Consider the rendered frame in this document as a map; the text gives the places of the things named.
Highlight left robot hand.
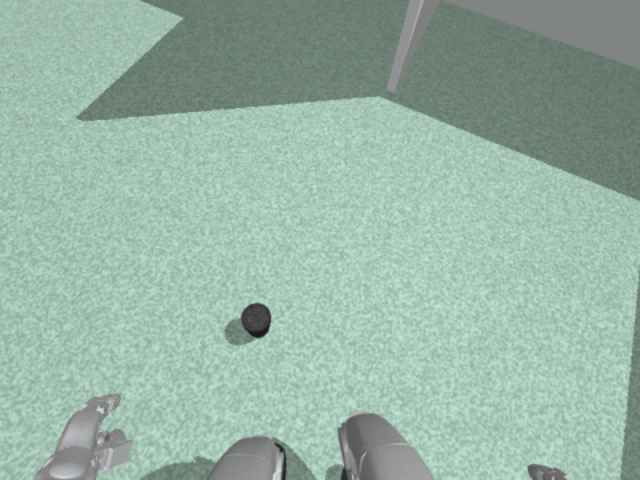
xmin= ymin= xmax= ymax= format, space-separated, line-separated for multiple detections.
xmin=55 ymin=394 xmax=132 ymax=472

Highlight cup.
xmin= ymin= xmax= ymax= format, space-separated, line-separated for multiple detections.
xmin=241 ymin=303 xmax=271 ymax=338

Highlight right robot hand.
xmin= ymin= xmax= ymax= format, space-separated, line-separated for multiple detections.
xmin=528 ymin=464 xmax=569 ymax=480

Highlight left robot arm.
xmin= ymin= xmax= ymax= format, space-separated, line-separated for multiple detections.
xmin=34 ymin=446 xmax=97 ymax=480

